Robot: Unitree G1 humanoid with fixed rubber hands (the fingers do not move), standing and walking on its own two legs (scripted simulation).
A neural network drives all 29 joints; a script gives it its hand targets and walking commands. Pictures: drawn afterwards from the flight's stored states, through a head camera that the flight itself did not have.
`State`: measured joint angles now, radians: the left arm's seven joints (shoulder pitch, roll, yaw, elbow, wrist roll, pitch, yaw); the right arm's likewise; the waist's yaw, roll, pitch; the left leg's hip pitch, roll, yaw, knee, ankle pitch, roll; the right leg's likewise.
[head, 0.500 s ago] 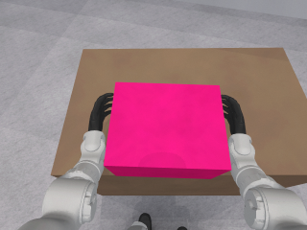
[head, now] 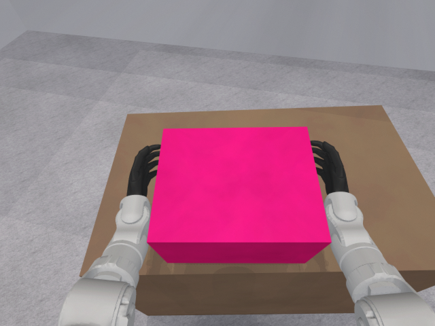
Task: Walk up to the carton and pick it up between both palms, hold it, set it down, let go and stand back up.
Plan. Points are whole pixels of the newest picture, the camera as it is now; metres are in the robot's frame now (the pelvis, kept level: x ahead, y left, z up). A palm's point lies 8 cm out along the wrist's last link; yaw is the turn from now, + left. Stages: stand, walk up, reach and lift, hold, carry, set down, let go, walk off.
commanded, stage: reach and lift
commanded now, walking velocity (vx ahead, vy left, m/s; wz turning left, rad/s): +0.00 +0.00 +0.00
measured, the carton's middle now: (235, 196) +0.36 +0.00 +0.00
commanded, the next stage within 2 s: none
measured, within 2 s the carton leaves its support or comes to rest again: neither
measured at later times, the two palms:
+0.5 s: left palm (129, 178) +0.35 +0.19 +0.09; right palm (345, 176) +0.35 -0.19 +0.09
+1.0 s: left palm (120, 173) +0.33 +0.18 +0.14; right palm (361, 167) +0.33 -0.19 +0.13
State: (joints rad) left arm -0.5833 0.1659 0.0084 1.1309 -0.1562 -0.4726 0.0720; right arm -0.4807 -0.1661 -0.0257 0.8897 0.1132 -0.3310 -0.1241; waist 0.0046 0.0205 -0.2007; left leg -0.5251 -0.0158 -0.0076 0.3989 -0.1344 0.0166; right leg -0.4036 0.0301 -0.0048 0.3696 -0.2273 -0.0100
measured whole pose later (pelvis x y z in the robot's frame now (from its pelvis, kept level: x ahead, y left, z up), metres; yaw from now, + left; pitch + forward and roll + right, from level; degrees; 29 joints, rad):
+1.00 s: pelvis -0.01 -0.01 +0.01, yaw +0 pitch +1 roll +0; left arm -0.39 0.12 0.16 0.24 0.04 0.39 0.02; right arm -0.40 -0.18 -0.03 0.41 0.23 0.24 -0.13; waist -0.01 -0.04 -0.09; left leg -0.20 -0.01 -0.01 0.30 -0.11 0.01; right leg -0.08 0.04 0.00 0.25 -0.19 -0.03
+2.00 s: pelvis -0.02 -0.01 +0.01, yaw +0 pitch +0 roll +0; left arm -0.45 0.10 0.22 0.15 0.09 0.57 -0.02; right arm -0.50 -0.19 -0.04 0.42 0.25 0.35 -0.12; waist -0.03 -0.04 -0.10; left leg -0.18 -0.01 0.00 0.29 -0.10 0.01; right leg -0.06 0.04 0.01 0.25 -0.18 -0.02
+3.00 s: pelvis -0.02 -0.01 +0.01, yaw +0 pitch -1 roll +0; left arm -0.50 0.09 0.25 0.10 0.12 0.65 -0.04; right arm -0.55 -0.20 -0.06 0.42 0.27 0.40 -0.11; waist -0.05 -0.05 -0.10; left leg -0.17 -0.01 0.00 0.28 -0.08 0.01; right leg -0.06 0.04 0.01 0.25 -0.17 -0.02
